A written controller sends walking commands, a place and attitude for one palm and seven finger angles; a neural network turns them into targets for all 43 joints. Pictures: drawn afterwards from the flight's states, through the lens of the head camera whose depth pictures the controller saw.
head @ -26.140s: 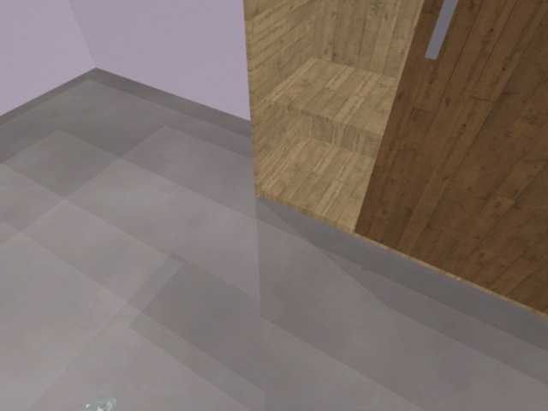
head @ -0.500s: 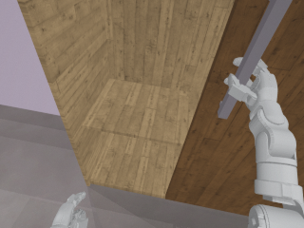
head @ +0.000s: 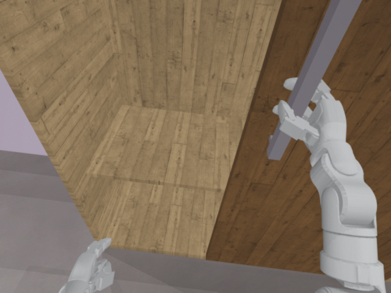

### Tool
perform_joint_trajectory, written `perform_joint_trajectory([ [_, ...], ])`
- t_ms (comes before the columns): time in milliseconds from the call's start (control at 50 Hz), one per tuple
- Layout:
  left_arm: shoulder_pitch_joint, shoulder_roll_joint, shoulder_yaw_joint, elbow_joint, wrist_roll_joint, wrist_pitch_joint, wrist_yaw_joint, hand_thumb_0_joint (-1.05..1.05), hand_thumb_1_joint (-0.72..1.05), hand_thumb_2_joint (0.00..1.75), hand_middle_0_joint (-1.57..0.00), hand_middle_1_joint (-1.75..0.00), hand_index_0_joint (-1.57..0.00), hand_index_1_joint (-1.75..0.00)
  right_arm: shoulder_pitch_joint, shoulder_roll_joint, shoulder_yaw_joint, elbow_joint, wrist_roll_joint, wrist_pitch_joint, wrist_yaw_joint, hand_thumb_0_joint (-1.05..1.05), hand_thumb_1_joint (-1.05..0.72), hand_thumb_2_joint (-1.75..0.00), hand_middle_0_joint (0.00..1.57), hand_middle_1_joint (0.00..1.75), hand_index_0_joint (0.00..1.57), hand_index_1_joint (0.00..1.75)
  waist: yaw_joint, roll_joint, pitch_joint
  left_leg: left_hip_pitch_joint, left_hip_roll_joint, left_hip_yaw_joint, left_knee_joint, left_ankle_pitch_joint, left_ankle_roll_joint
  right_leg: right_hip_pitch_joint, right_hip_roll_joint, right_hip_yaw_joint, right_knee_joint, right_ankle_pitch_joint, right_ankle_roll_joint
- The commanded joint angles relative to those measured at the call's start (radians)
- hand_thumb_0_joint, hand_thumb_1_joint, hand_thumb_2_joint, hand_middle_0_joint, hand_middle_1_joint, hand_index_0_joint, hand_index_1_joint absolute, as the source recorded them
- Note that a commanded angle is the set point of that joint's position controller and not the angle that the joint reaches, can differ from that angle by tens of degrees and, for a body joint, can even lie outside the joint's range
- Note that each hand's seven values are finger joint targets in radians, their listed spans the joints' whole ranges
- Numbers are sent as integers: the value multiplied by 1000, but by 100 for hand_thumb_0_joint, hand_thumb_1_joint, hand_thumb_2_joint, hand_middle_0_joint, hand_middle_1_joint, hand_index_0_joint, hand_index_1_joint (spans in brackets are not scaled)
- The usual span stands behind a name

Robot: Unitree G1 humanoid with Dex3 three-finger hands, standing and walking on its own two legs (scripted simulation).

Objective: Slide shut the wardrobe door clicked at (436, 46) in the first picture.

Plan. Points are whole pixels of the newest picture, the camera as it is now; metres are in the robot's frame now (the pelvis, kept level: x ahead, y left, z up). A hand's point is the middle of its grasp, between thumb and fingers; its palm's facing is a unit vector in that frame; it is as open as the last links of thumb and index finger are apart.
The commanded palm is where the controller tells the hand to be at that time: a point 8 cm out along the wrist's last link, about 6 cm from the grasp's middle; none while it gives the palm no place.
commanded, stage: tug the door sideways, standing still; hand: right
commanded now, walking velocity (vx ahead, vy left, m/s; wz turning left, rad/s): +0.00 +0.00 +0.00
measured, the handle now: (298, 89) +0.41 -0.14 +0.26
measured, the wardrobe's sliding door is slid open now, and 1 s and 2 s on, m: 0.50 0.48 0.23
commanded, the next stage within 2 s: step sideways, sliding the door along in 0.14 s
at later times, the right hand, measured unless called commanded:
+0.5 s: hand (282, 121) +0.37 -0.12 +0.22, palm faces +0.14 +0.98 -0.13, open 6.6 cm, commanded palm +0.35 -0.13 +0.22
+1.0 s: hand (267, 120) +0.37 -0.09 +0.22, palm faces +0.15 +0.99 -0.08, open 6.8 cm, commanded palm +0.35 -0.08 +0.21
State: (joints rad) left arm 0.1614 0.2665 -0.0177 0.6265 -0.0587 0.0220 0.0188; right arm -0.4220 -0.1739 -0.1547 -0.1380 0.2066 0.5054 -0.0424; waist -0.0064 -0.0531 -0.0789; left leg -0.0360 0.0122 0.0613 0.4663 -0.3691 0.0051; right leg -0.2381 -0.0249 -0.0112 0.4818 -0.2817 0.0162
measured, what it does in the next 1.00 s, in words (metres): steps on the spot: left foot, then right foot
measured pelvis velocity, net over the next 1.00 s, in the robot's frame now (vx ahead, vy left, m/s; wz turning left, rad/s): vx -0.02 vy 0.06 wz -0.12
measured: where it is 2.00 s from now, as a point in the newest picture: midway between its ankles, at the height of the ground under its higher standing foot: outside the picture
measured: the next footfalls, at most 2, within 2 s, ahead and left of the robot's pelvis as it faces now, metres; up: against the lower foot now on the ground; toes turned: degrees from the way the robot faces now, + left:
left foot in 0.52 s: +0.08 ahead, +0.09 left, +0.00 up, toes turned -3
right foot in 0.80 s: +0.00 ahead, -0.09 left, +0.00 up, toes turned -10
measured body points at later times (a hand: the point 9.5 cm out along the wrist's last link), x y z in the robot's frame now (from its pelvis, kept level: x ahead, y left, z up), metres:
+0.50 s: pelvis -0.02 +0.02 -0.01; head +0.05 +0.05 +0.43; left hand +0.19 +0.18 -0.13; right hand +0.36 -0.17 +0.23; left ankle +0.02 +0.10 -0.73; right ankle -0.02 -0.13 -0.74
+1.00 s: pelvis -0.02 +0.06 +0.00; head +0.05 +0.04 +0.44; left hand +0.22 +0.24 -0.10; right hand +0.36 -0.14 +0.22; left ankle +0.04 +0.21 -0.68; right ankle -0.04 -0.08 -0.74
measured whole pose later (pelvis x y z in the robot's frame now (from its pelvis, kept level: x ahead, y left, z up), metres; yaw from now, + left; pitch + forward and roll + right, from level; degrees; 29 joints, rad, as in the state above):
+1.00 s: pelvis -0.02 +0.06 +0.00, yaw -7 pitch -4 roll +2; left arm 0.06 0.18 0.05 0.59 -0.04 0.02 -0.06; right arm -0.69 -0.15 0.04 0.18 0.05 -0.05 -0.10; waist -0.10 -0.04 0.23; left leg -0.45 0.02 0.01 0.97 -0.36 0.00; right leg -0.17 -0.12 -0.02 0.52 -0.28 0.04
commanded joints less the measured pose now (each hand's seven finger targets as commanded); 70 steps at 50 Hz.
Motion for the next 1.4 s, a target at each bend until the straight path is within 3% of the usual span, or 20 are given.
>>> perform_joint_trajectory([
  [0,-155,85,36,-154,2,-59,2,0,90,90,-20,-30,-20,-30,-446,-17,85,-161,-17,-41,-21,0,-90,-90,45,140,45,140,29,52,-251,-125,-37,18,7,775,5,317,43,-7,56,617,-64],
  [220,-170,49,35,-146,12,-40,-30,0,90,90,-20,-30,-20,-30,-588,151,301,-98,-58,-119,-12,0,-90,-90,45,140,45,140,58,57,-227,-194,-38,15,11,654,21,359,34,55,64,621,-59],
  [240,-64,69,19,-195,29,-24,-6,0,90,90,-20,-30,-20,-30,-643,-167,100,-224,-92,-321,-32,0,-90,-90,45,140,45,140,23,25,-116,-252,-23,-23,47,602,-21,323,-11,83,69,654,-107],
  [300,-69,50,42,-168,52,-23,-16,0,90,90,-20,-30,-20,-30,-518,48,278,-150,-100,-471,8,0,-90,-90,45,140,45,140,56,-130,-230,-565,-97,-47,429,21,-49,683,-176,242,23,1127,-208],
  [480,-171,19,39,-196,24,-43,-9,0,90,90,-20,-30,-20,-30,-703,-24,247,-159,-129,-607,18,0,-90,-90,45,140,45,140,36,-72,-235,-48,-15,-40,39,154,-19,126,-175,80,97,397,-131],
  [520,-196,7,47,-178,14,-52,3,0,90,90,-20,-30,-20,-30,-726,-36,237,-73,-140,-612,15,0,-90,-90,45,140,45,140,17,191,-140,8,100,-200,-88,127,27,-124,-41,0,289,-25,-81],
  [540,-149,17,80,-160,9,-51,-1,0,90,90,-20,-30,-20,-30,-711,-60,225,-48,-136,-615,7,0,-90,-90,45,140,45,140,4,525,-121,-12,235,-506,-304,-24,76,-196,84,6,524,-239,-39],
  [560,-171,46,102,-142,18,-68,6,0,90,90,-20,-30,-20,-30,-711,-22,236,-19,-142,-638,6,0,-90,-90,45,140,45,140,-3,441,-71,-102,274,-605,-345,-15,104,-160,69,71,669,-257,-41],
  [600,-159,0,81,-114,17,-99,10,0,90,90,-20,-30,-20,-30,-769,76,332,-90,-144,-689,6,0,-90,-90,45,140,45,140,31,180,-143,42,246,-412,-192,342,178,-169,22,103,635,-192,-31],
  [700,-164,4,85,-127,14,-76,9,0,90,90,-20,-30,-20,-30,-696,73,350,-69,-162,-728,-21,0,-90,-90,45,140,45,140,0,175,-249,181,180,-220,-52,806,107,24,20,-11,53,-50,-31],
  [740,-145,21,98,-128,8,-65,1,0,90,90,-20,-30,-20,-30,-710,89,393,-83,-156,-730,-24,0,-90,-90,45,140,45,140,22,129,-271,58,142,-145,33,699,60,246,-85,-4,-145,273,-42],
  [780,-116,76,131,-145,4,-57,-38,0,90,90,-20,-30,-20,-30,-730,145,427,-43,-146,-721,-1,0,-90,-90,45,140,45,140,54,-110,-301,-402,21,-91,332,101,-24,590,-427,318,-28,873,-213],
  [800,-121,52,127,-153,18,-60,-55,0,90,90,-20,-30,-20,-30,-777,117,396,-55,-158,-724,7,0,-90,-90,45,140,45,140,53,-95,-258,-492,-10,-137,528,-84,-4,553,-463,362,-44,907,-263],
  [1080,-158,46,103,-183,9,-51,-68,0,90,90,-20,-30,-20,-30,-811,150,425,-22,-147,-695,45,0,-90,-90,45,140,45,140,61,-235,-180,-298,-32,59,173,67,-6,400,-306,-2,83,789,-105],
  [1160,-180,17,84,-176,-13,-42,-56,0,90,90,-20,-30,-20,-30,-758,69,364,-17,-157,-679,27,0,-90,-90,45,140,45,140,47,-51,-237,28,28,-3,-84,591,26,229,-188,-36,329,580,-32],
  [1200,-202,2,109,-170,-14,-35,-36,0,90,90,-20,-30,-20,-30,-740,2,314,-35,-152,-661,13,0,-90,-90,45,140,45,140,29,469,-242,225,211,-258,-15,1049,156,-86,-38,-16,498,-137,24],
  [1220,-186,-1,103,-156,-5,-27,-30,0,90,90,-20,-30,-20,-30,-723,28,337,-58,-153,-664,7,0,-90,-90,45,140,45,140,25,483,-235,199,251,-244,-12,1017,162,-120,-48,19,538,-286,-3],
  [1280,-216,-9,79,-130,6,-26,-18,0,90,90,-20,-30,-20,-30,-743,96,397,-170,-137,-680,-20,0,-90,-90,45,140,45,140,58,183,-241,94,175,-111,112,897,100,66,-61,-55,21,21,-18],
  [1340,-176,82,122,-184,1,-7,-62,0,90,90,-20,-30,-20,-30,-710,138,441,-151,-118,-677,9,0,-90,-90,45,140,45,140,50,-99,-288,-386,19,-49,461,-67,2,483,-470,261,-38,834,-193],
  [1380,-201,53,116,-189,8,-21,-88,0,90,90,-20,-30,-20,-30,-783,148,439,-219,-127,-699,24,0,-90,-90,45,140,45,140,50,-140,-200,-453,48,-121,534,-121,3,384,-468,235,-12,754,-236],
])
